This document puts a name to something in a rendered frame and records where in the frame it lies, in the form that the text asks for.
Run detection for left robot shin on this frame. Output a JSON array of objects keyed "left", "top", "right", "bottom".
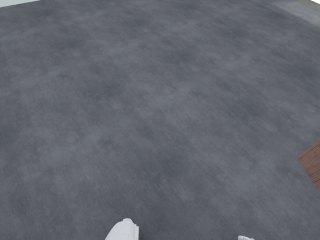
[{"left": 123, "top": 218, "right": 133, "bottom": 222}]

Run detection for cupboard door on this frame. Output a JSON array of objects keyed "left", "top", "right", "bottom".
[{"left": 297, "top": 140, "right": 320, "bottom": 193}]

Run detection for left robot thigh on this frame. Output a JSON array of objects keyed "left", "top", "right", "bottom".
[{"left": 105, "top": 221, "right": 139, "bottom": 240}]

